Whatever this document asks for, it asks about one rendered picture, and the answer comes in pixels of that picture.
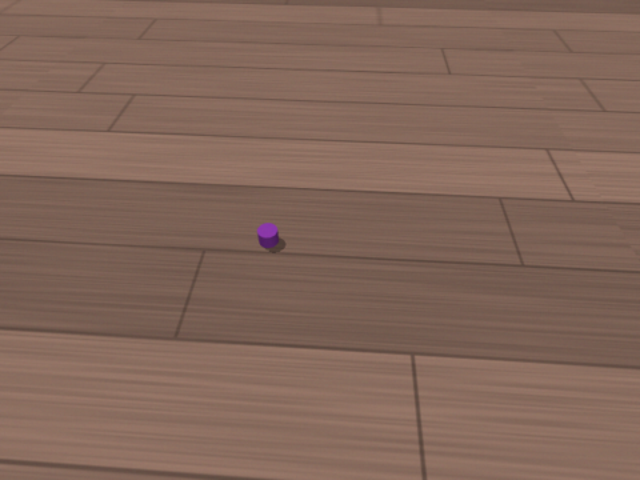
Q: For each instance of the tin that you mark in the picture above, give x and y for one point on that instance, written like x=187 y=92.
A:
x=268 y=235

